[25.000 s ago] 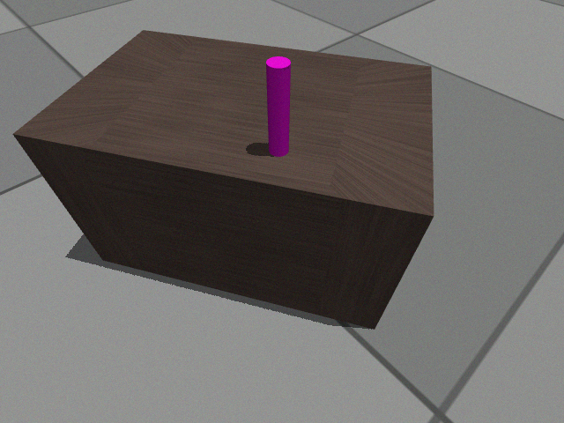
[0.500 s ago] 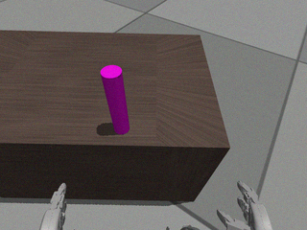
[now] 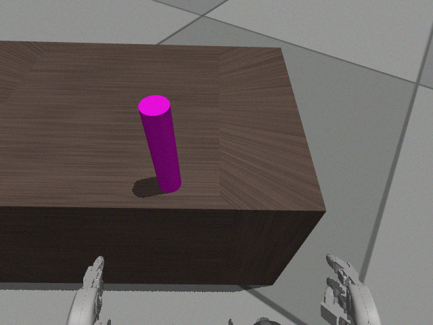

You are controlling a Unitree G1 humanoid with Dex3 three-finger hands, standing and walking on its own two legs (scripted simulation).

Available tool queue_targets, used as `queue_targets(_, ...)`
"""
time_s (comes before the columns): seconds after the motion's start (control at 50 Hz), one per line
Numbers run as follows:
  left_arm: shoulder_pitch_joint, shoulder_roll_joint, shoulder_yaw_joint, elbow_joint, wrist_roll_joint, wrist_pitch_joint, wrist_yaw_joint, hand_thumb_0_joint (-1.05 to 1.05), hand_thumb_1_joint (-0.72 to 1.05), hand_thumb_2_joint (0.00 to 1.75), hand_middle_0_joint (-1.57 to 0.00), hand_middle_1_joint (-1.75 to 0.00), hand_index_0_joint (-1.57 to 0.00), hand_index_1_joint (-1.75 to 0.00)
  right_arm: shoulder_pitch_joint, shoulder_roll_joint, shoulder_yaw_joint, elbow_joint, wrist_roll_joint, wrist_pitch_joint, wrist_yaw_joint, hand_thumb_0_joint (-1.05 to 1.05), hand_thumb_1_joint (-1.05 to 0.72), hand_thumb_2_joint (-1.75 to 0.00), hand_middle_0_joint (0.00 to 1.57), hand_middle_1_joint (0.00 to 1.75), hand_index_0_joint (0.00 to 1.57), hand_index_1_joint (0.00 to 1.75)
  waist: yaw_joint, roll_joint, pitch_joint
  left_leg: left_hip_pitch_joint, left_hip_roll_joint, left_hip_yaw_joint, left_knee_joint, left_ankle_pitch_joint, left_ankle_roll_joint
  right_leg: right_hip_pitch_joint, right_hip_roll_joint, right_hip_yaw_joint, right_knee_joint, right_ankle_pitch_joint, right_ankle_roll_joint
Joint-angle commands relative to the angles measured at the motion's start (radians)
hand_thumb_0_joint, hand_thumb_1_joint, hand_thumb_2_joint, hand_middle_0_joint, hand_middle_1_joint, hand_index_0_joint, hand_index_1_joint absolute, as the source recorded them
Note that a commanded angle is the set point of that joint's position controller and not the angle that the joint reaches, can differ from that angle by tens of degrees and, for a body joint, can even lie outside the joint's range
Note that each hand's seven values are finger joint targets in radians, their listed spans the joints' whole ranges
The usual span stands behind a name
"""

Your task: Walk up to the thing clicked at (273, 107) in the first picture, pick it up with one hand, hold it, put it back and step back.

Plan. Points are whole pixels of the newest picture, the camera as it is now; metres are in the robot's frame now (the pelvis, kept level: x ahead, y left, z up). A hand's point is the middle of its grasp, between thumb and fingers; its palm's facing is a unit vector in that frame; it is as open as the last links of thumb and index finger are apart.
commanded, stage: home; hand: left
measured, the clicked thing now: (163, 151) +0.44 +0.12 +0.05
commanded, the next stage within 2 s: stand in 1.92 s
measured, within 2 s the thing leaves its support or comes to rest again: neither
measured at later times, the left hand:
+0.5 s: hand (121, 310) +0.17 +0.18 -0.05, palm faces +0.12 -0.97 -0.22, open 17.7 cm
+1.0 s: hand (120, 313) +0.16 +0.18 -0.05, palm faces +0.12 -0.97 -0.23, open 17.7 cm
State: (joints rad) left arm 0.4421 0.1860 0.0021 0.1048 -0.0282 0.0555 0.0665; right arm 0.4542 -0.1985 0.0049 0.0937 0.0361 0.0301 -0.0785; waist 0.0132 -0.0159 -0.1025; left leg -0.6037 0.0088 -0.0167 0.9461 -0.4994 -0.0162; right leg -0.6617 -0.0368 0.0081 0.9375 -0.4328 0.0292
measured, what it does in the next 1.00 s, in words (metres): stands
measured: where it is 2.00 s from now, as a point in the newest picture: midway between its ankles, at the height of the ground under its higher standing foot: outside the picture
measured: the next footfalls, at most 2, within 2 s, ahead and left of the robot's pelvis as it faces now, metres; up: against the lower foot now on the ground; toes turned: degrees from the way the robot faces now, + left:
none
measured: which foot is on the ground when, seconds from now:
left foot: down 0.00-1.00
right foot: down 0.00-1.00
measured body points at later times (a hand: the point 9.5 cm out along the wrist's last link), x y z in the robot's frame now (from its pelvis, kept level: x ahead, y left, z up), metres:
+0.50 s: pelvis +0.00 +0.00 +0.00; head +0.03 +0.00 +0.45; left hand +0.16 +0.23 -0.04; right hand +0.16 -0.23 -0.03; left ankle -0.01 +0.13 -0.69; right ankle +0.02 -0.14 -0.69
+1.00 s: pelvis +0.00 +0.00 -0.01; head +0.03 +0.00 +0.44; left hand +0.15 +0.23 -0.04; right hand +0.16 -0.23 -0.03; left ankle -0.01 +0.13 -0.69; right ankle +0.02 -0.14 -0.69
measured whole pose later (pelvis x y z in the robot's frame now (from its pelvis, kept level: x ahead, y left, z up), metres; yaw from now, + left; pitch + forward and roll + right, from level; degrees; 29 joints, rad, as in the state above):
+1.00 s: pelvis +0.00 +0.00 -0.01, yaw +0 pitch +9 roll +0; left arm 0.47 0.20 0.00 0.04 -0.03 0.10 0.08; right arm 0.47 -0.20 0.01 0.07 0.04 0.04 -0.10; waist 0.00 -0.01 -0.12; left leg -0.64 0.01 -0.02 0.98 -0.51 -0.02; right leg -0.70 -0.03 0.00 0.97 -0.44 0.02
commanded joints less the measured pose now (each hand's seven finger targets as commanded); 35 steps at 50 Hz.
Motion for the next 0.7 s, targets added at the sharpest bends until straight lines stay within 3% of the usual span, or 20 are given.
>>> queue_targets(0.0, -0.024, 0.134, 0.082, -0.227, -0.001, -0.047, 0.021, 0.0, -0.55, 0.05, -0.05, -0.05, -0.05, -0.05, -0.004, -0.102, -0.062, -0.162, -0.005, -0.048, -0.016, 0.0, -0.9, -0.9, 0.2, 0.3, 0.2, 0.3, 0.002, 0.061, -0.112, 0.019, -0.019, 0.051, -0.166, 0.221, 0.011, 0.131, 0.021, -0.044, -0.134, 0.176, -0.034)
queue_targets(0.06, -0.026, 0.098, 0.037, -0.233, -0.002, -0.037, 0.022, 0.0, -0.56, 0.05, -0.05, -0.05, -0.05, -0.05, -0.032, -0.095, -0.046, -0.176, -0.004, -0.055, -0.012, 0.0, -0.9, -0.9, 0.2, 0.3, 0.2, 0.3, -0.001, 0.074, -0.089, 0.01, -0.012, 0.035, -0.181, 0.21, 0.005, 0.111, 0.026, -0.055, -0.122, 0.154, -0.038)
queue_targets(0.12, 0.027, 0.083, 0.03, -0.21, -0.003, -0.035, 0.02, 0.0, -0.59, 0.03, -0.05, -0.05, -0.05, -0.04, -0.029, -0.087, -0.044, -0.197, -0.005, -0.048, -0.012, 0.0, -0.9, -0.9, 0.2, 0.3, 0.2, 0.3, -0.001, 0.032, -0.126, 0.007, -0.013, 0.037, -0.153, 0.27, 0.009, 0.139, 0.026, -0.058, -0.115, 0.213, -0.037)
queue_targets(0.16, 0.037, 0.099, 0.05, -0.214, 0.001, -0.033, 0.02, 0.0, -0.57, 0.04, -0.05, -0.05, -0.05, -0.05, -0.026, -0.1, -0.055, -0.218, -0.008, -0.047, -0.011, 0.0, -0.9, -0.9, 0.2, 0.3, 0.2, 0.3, 0.001, 0.006, -0.169, 0.018, -0.013, 0.038, -0.135, 0.342, 0.008, 0.165, 0.028, -0.059, -0.098, 0.281, -0.036)
queue_targets(0.22, 0.009, 0.108, 0.055, -0.213, 0.001, -0.032, 0.021, 0.0, -0.61, 0.02, -0.04, -0.04, -0.04, -0.04, -0.027, -0.115, -0.076, -0.215, -0.007, -0.037, -0.018, 0.0, -0.9, -0.9, 0.2, 0.3, 0.2, 0.3, -0.009, -0.02, -0.109, -0.002, -0.014, 0.042, -0.142, 0.267, 0.016, 0.133, 0.025, -0.054, -0.119, 0.223, -0.029)
queue_targets(0.26, -0.016, 0.105, 0.055, -0.216, 0.002, -0.03, 0.021, 0.0, -0.61, 0.02, -0.04, -0.04, -0.04, -0.04, -0.012, -0.113, -0.078, -0.211, -0.007, -0.039, -0.02, 0.0, -0.9, -0.9, 0.2, 0.3, 0.2, 0.3, -0.02, -0.017, -0.118, 0.002, -0.013, 0.042, -0.141, 0.257, 0.015, 0.124, 0.025, -0.051, -0.115, 0.211, -0.031)
queue_targets(0.28, -0.01, 0.117, 0.063, -0.225, 0.0, -0.029, 0.023, 0.0, -0.6, 0.02, -0.04, -0.04, -0.05, -0.04, -0.005, -0.11, -0.077, -0.199, -0.005, -0.036, -0.02, 0.0, -0.9, -0.9, 0.2, 0.3, 0.2, 0.3, -0.011, -0.003, -0.097, -0.004, -0.015, 0.045, -0.147, 0.236, 0.016, 0.116, 0.025, -0.051, -0.127, 0.194, -0.028)
queue_targets(0.3, -0.005, 0.116, 0.064, -0.224, 0.002, -0.028, 0.022, 0.0, -0.61, 0.02, -0.04, -0.04, -0.04, -0.04, 0.013, -0.113, -0.08, -0.201, -0.007, -0.034, -0.022, 0.0, -0.9, -0.9, 0.2, 0.3, 0.2, 0.3, -0.022, -0.002, -0.123, 0.008, -0.016, 0.048, -0.136, 0.258, 0.016, 0.123, 0.024, -0.048, -0.121, 0.218, -0.028)
queue_targets(0.38, -0.002, 0.109, 0.052, -0.236, 0.001, -0.021, 0.021, 0.0, -0.59, 0.03, -0.05, -0.04, -0.05, -0.04, 0.008, -0.09, -0.043, -0.194, -0.006, -0.038, -0.017, 0.0, -0.9, -0.9, 0.2, 0.3, 0.2, 0.3, -0.008, 0.013, -0.086, -0.008, -0.015, 0.047, -0.148, 0.22, 0.015, 0.108, 0.025, -0.053, -0.123, 0.178, -0.029)
queue_targets(0.48, 0.011, 0.105, 0.052, -0.252, 0.001, -0.017, 0.019, 0.0, -0.59, 0.03, -0.05, -0.04, -0.05, -0.04, -0.012, -0.086, -0.044, -0.216, -0.007, -0.044, -0.018, 0.0, -0.9, -0.9, 0.2, 0.3, 0.2, 0.3, -0.003, 0.027, -0.13, -0.005, -0.018, 0.048, -0.136, 0.229, 0.017, 0.122, 0.023, -0.047, -0.118, 0.193, -0.031)
queue_targets(0.5, -0.013, 0.106, 0.044, -0.258, -0.001, -0.018, 0.021, 0.0, -0.61, 0.02, -0.04, -0.04, -0.05, -0.04, -0.01, -0.1, -0.057, -0.217, -0.007, -0.043, -0.02, 0.0, -0.9, -0.9, 0.2, 0.3, 0.2, 0.3, -0.017, 0.026, -0.118, -0.008, -0.018, 0.047, -0.137, 0.218, 0.018, 0.117, 0.022, -0.046, -0.123, 0.185, -0.03)
queue_targets(0.58, 0.019, 0.126, 0.072, -0.251, 0.002, -0.013, 0.028, 0.0, -0.6, 0.02, -0.04, -0.04, -0.05, -0.04, -0.021, -0.109, -0.073, -0.223, -0.009, -0.042, -0.025, 0.0, -0.9, -0.9, 0.2, 0.3, 0.2, 0.3, -0.005, 0.024, -0.137, -0.005, -0.018, 0.043, -0.134, 0.242, 0.016, 0.126, 0.025, -0.049, -0.114, 0.201, -0.031)
queue_targets(0.6, 0.02, 0.112, 0.053, -0.237, 0.001, -0.014, 0.026, 0.0, -0.6, 0.02, -0.05, -0.04, -0.05, -0.04, -0.022, -0.108, -0.066, -0.226, -0.009, -0.042, -0.024, 0.0, -0.9, -0.9, 0.2, 0.3, 0.2, 0.3, -0.013, 0.003, -0.109, -0.015, -0.018, 0.047, -0.134, 0.214, 0.019, 0.12, 0.024, -0.049, -0.125, 0.181, -0.028)
queue_targets(0.68, 0.008, 0.11, 0.058, -0.251, 0.0, -0.015, 0.029, 0.0, -0.6, 0.03, -0.05, -0.04, -0.05, -0.04, -0.013, -0.095, -0.058, -0.212, -0.009, -0.041, -0.025, 0.0, -0.9, -0.9, 0.2, 0.3, 0.2, 0.3, -0.007, 0.017, -0.107, -0.024, -0.015, 0.04, -0.145, 0.183, 0.017, 0.108, 0.027, -0.052, -0.12, 0.144, -0.032)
